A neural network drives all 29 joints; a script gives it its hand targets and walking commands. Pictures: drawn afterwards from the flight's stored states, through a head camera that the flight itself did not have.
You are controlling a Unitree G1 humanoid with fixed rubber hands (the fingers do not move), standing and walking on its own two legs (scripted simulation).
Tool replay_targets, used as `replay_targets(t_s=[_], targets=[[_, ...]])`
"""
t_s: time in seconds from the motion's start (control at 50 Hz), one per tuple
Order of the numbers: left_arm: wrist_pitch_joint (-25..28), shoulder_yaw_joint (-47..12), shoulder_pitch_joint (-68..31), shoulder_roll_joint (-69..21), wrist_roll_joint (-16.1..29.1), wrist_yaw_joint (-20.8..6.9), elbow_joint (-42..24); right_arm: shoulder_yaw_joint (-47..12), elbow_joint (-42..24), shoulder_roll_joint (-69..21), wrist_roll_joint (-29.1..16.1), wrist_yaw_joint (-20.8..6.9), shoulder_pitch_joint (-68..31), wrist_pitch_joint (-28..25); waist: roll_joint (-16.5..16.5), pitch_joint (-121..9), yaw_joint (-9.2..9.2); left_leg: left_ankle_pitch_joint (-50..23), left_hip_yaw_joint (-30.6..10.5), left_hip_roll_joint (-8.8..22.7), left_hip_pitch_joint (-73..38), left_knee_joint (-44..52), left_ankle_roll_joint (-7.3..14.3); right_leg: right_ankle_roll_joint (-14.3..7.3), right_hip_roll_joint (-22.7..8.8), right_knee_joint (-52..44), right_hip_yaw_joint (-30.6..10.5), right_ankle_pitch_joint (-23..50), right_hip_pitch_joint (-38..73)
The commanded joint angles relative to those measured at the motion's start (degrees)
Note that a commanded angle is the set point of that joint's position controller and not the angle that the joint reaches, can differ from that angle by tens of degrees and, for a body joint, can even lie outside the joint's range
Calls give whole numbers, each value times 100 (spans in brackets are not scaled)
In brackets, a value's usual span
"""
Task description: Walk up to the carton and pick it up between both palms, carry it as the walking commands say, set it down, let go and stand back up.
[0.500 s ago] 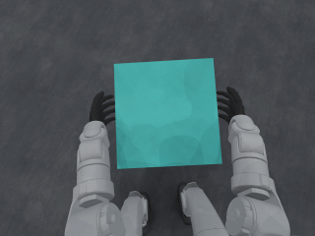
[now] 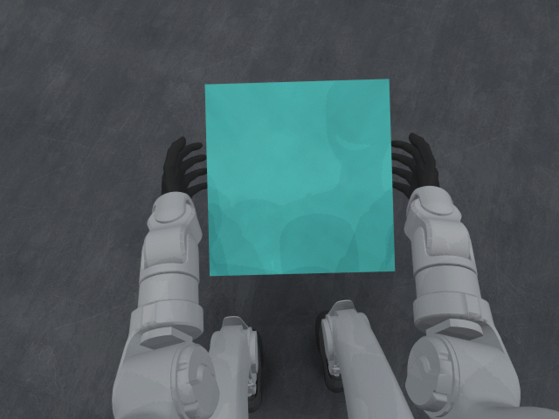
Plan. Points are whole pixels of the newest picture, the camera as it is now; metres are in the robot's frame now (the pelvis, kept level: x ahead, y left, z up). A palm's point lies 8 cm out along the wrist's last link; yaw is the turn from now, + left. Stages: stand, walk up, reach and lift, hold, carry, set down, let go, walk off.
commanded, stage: set down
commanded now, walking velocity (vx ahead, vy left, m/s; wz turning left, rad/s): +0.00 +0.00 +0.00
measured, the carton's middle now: (296, 182) +0.46 -0.04 -0.15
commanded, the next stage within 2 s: none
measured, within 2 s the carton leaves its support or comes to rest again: neither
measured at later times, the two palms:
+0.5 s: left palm (195, 198) +0.45 +0.13 -0.15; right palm (402, 193) +0.42 -0.22 -0.16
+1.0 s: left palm (210, 198) +0.48 +0.12 -0.24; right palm (388, 194) +0.45 -0.23 -0.25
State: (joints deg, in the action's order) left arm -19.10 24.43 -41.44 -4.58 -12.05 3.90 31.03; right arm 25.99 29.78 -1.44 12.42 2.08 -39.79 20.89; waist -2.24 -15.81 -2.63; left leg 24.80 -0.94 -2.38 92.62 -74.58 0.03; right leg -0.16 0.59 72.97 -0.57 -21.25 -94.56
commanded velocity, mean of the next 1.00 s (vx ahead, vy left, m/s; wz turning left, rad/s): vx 0.00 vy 0.00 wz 0.00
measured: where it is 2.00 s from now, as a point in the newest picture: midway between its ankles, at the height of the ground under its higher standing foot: (292, 374)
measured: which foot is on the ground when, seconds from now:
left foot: down 0.00-1.00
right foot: down 0.00-1.00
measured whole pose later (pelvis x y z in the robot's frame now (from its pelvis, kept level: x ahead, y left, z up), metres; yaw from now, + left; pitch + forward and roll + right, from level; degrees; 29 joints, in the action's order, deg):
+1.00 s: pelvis -0.04 -0.01 -0.15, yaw +2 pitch +48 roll +1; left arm -18.0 24.2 -63.1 3.8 -7.0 6.1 40.4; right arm 22.9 40.0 9.5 8.3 1.4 -61.5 21.2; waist -3.2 -6.7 -2.9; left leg 29.4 -0.9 -3.6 123.1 -104.4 -1.3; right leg -0.9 0.2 102.8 0.0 -25.4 -125.4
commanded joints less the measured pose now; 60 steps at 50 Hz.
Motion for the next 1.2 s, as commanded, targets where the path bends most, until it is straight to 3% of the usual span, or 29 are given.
replay_targets(t_s=[0.0,0.22,0.44,0.76,1.18], targets=[[75,-3357,-3165,-5253,922,-1997,347,-3338,164,-4908,-1028,-2136,-3467,-161,98,-4847,-196,-1281,55,-631,-1917,484,-49,70,623,-269,100,1716,3258],[78,-3166,-3750,-5135,935,-1729,464,-3065,364,-4608,-1068,-2034,-4009,-238,-37,-4920,-250,-974,77,-694,-1434,-139,-62,42,645,371,223,1358,2395],[116,-3138,-4329,-4969,1077,-1548,563,-3150,278,-4379,-1192,-1938,-4655,-269,7,-5308,-279,-823,165,-757,-852,-809,-51,50,644,1012,301,1309,2000],[122,-2876,-5234,-4629,1207,-1493,865,-3002,455,-4104,-1285,-1798,-5554,-263,90,-5323,-307,-340,359,-774,252,-1620,-20,49,606,1777,343,1045,1547],[271,-2995,-6095,-4211,1518,-1351,888,-3150,454,-3634,-1591,-1705,-6402,-409,138,-5426,-351,-452,488,-735,937,-2675,-23,50,508,2806,362,1265,1111]])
